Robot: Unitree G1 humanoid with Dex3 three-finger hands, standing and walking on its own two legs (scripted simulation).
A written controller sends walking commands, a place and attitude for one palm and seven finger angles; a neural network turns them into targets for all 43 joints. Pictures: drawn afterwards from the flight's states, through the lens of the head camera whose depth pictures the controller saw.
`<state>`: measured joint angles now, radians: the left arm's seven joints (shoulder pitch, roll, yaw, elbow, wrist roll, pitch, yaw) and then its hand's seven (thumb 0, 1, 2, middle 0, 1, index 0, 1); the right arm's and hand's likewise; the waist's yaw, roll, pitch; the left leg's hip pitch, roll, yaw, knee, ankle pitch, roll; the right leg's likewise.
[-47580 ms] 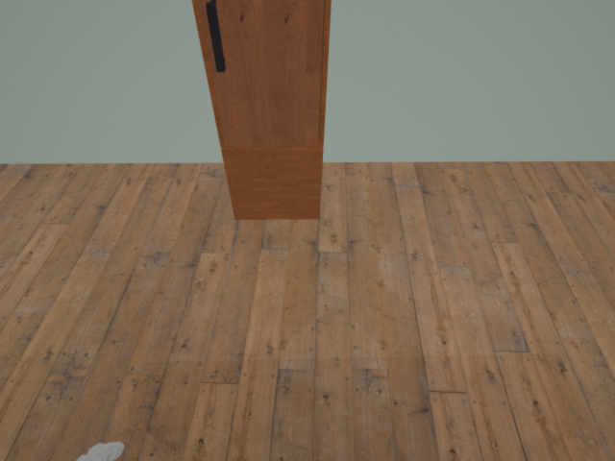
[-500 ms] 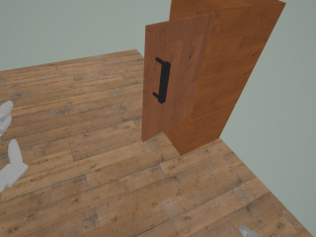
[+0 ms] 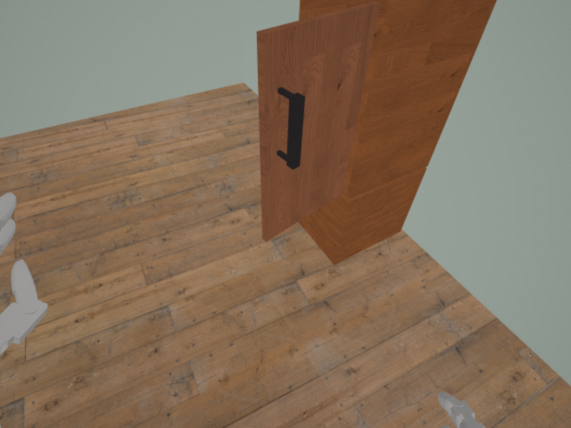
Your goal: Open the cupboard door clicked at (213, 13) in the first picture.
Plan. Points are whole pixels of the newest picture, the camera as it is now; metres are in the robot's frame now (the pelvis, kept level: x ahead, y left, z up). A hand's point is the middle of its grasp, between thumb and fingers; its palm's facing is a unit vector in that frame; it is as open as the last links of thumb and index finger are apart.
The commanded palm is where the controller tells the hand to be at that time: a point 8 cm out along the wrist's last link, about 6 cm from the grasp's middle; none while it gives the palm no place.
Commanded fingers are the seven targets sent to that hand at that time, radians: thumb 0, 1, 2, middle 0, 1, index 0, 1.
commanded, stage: let the arm hang, fingers relaxed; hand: left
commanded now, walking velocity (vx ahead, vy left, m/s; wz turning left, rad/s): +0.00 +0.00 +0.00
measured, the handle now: (288, 129) +0.71 +0.04 +0.05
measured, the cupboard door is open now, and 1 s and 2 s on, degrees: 100 100 100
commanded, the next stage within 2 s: look to check the result in 1.14 s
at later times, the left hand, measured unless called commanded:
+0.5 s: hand out of the picture -0.01 +0.19 -0.16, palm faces +0.07 -0.97 -0.23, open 7.0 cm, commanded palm none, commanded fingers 0.00 0.90 0.90 -0.20 -0.30 -0.20 -0.30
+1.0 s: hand out of the picture +0.00 +0.20 -0.16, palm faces +0.05 -0.97 -0.22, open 7.3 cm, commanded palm none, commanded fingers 0.00 0.90 0.90 -0.20 -0.30 -0.20 -0.30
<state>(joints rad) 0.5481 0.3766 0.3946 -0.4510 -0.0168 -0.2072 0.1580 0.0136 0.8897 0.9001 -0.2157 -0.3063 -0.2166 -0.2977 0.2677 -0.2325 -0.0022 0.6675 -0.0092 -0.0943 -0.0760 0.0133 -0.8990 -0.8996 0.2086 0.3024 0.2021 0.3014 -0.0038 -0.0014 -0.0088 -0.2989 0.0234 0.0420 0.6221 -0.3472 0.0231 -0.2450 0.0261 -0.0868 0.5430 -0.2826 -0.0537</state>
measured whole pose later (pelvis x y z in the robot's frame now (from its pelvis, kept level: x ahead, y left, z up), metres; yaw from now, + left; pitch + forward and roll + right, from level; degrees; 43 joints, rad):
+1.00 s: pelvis -0.02 +0.01 +0.01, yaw +3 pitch -2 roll +0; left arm 0.23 0.19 0.01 1.12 0.02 0.00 0.02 0.00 0.91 0.90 -0.20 -0.30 -0.20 -0.29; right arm 0.24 -0.18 -0.02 1.14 -0.02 0.01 -0.01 0.00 -0.90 -0.90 0.20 0.30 0.20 0.30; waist -0.01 0.02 0.05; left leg -0.23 -0.02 0.02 0.41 -0.15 0.03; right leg -0.17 0.00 0.03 0.42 -0.22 0.01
